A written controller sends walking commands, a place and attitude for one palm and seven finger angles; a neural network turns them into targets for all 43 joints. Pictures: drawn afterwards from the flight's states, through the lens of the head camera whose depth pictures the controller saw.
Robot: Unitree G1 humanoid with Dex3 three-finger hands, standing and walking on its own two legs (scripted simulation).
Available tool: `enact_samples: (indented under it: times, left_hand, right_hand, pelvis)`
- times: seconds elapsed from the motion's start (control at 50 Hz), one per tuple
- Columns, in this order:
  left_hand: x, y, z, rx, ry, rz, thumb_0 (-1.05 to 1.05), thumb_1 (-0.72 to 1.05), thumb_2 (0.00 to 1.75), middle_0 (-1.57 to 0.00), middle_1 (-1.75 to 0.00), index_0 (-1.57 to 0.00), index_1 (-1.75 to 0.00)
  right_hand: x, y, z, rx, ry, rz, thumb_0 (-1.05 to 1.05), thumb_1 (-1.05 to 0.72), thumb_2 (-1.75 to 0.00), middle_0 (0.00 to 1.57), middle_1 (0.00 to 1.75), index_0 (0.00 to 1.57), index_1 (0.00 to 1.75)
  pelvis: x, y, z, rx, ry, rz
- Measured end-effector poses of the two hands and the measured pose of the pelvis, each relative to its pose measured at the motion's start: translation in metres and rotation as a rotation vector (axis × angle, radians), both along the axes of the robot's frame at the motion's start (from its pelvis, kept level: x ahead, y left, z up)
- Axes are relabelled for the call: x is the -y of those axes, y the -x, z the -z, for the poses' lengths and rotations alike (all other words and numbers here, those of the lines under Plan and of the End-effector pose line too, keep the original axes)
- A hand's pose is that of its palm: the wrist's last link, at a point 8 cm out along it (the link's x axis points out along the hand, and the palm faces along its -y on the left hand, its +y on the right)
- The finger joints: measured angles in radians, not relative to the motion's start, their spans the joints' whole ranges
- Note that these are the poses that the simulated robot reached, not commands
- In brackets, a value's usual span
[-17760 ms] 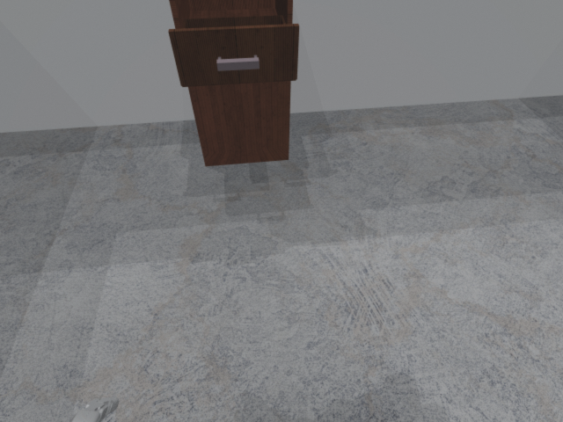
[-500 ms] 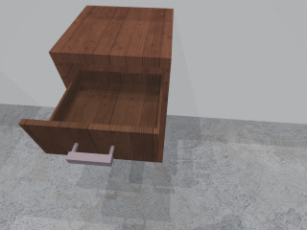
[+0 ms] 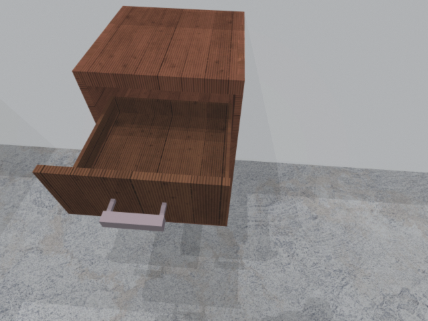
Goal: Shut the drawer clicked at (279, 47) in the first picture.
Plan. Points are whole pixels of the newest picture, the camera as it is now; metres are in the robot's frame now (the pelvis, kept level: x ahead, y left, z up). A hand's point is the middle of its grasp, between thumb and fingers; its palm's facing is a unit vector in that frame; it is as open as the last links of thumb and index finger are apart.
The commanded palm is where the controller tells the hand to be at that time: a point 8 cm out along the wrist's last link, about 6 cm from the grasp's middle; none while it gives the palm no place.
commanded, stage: shuffle to correct the standing spot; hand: left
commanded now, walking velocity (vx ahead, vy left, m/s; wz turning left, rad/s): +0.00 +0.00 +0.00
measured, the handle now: (135, 212) +0.34 +0.20 -0.05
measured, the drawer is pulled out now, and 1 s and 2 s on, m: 0.30 0.30 0.30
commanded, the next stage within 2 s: come to a stop and stand still in 0.12 s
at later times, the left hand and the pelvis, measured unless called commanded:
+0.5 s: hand out of the picture +0.01 +0.17 -0.18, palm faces -0.01 -0.97 -0.25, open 16.4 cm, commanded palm none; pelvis +0.04 +0.00 -0.01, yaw +0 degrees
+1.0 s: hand out of the picture +0.00 +0.16 -0.17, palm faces -0.04 -0.97 -0.26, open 16.7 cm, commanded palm none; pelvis +0.02 -0.03 +0.00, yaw +0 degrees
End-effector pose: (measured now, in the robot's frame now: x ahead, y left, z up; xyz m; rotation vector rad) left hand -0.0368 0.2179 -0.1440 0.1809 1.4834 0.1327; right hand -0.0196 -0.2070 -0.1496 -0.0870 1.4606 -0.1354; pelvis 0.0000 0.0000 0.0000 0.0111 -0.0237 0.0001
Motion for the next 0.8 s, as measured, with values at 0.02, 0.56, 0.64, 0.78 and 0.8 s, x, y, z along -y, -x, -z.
enact_samples:
  times: [0.02, 0.56, 0.64, 0.78, 0.8]
  left_hand:
    - [0.001, 0.000, 0.000, 0.001, 0.002, -0.002, -0.04, -0.51, 0.29, -0.15, -0.29, -0.15, -0.30]
    - [-0.004, -0.050, -0.003, 0.034, -0.061, 0.017, -0.05, -0.53, 0.28, -0.15, -0.29, -0.15, -0.30]
    - [-0.003, -0.053, -0.007, 0.030, -0.071, 0.027, -0.07, -0.55, 0.27, -0.15, -0.29, -0.15, -0.30]
    - [0.001, -0.048, -0.012, 0.026, -0.077, 0.015, -0.08, -0.58, 0.26, -0.15, -0.29, -0.15, -0.30]
    - [0.002, -0.047, -0.012, 0.026, -0.077, 0.014, -0.08, -0.58, 0.26, -0.15, -0.29, -0.15, -0.30]
  right_hand:
    - [-0.001, -0.001, 0.000, 0.002, 0.000, 0.001, 0.00, -0.91, -0.90, 0.20, 0.30, 0.20, 0.30]
    - [0.019, -0.069, 0.019, 0.125, 0.007, -0.035, 0.01, -0.93, -0.90, 0.20, 0.30, 0.20, 0.30]
    - [0.028, -0.074, 0.016, 0.131, 0.011, -0.040, 0.01, -0.93, -0.90, 0.20, 0.29, 0.20, 0.30]
    - [0.041, -0.069, 0.011, 0.105, 0.019, -0.056, 0.01, -0.92, -0.90, 0.20, 0.29, 0.20, 0.30]
    - [0.042, -0.067, 0.010, 0.101, 0.020, -0.058, 0.00, -0.91, -0.90, 0.20, 0.29, 0.20, 0.30]
  pelvis:
    - [0.000, 0.000, 0.000, 0.000, 0.000, 0.000]
    - [0.007, -0.044, 0.011, 0.005, 0.000, 0.004]
    - [0.013, -0.043, 0.009, 0.003, -0.005, 0.008]
    - [0.022, -0.038, 0.004, 0.000, -0.006, 0.004]
    - [0.024, -0.037, 0.004, 0.000, -0.006, 0.003]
